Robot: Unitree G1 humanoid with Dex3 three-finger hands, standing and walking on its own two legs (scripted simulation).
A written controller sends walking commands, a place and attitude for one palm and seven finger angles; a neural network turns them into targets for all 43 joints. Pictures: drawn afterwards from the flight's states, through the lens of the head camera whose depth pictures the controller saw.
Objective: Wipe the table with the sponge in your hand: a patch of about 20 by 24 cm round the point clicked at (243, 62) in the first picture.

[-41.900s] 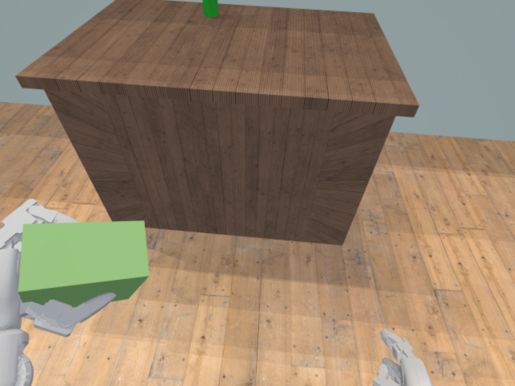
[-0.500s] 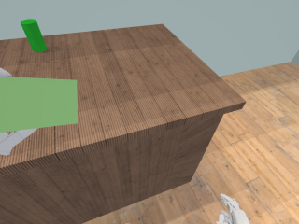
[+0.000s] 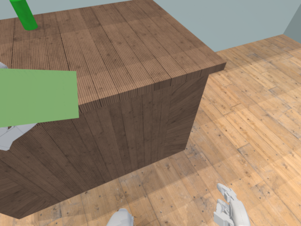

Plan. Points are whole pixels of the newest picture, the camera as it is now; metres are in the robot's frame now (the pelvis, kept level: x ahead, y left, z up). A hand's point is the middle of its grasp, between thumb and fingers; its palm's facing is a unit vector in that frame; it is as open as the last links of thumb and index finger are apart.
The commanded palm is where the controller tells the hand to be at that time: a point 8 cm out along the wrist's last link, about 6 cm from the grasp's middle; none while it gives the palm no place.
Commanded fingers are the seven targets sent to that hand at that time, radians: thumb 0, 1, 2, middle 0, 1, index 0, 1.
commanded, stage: stop stepping back and stand still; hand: left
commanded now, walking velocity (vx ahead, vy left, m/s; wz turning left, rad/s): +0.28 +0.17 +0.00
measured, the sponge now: (37, 92) +0.26 +0.20 +0.28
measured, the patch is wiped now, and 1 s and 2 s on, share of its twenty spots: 1.00 1.00 1.00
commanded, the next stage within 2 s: stand and wait in 1.12 s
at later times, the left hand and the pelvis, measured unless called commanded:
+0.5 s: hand out of the picture +0.08 +0.22 +0.29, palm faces +0.59 -0.76 -0.27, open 10.4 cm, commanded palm +0.01 +0.25 +0.29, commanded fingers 0.00 0.10 1.30 -1.20 -1.60 -1.20 -1.60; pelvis -0.14 -0.04 -0.01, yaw +4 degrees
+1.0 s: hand out of the picture +0.04 +0.17 +0.26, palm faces +0.47 -0.81 -0.35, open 10.4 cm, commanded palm -0.03 +0.21 +0.29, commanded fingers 0.00 0.10 1.30 -1.20 -1.60 -1.20 -1.60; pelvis -0.18 -0.07 +0.01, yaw +2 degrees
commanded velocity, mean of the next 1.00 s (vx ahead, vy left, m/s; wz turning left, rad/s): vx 0.23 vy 0.08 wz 0.00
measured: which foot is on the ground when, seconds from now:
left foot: up 0.00-0.18, down 0.20-0.46, up 0.48-0.68, down 0.70-1.00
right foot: down 0.00-0.22, up 0.24-0.44, down 0.46-1.00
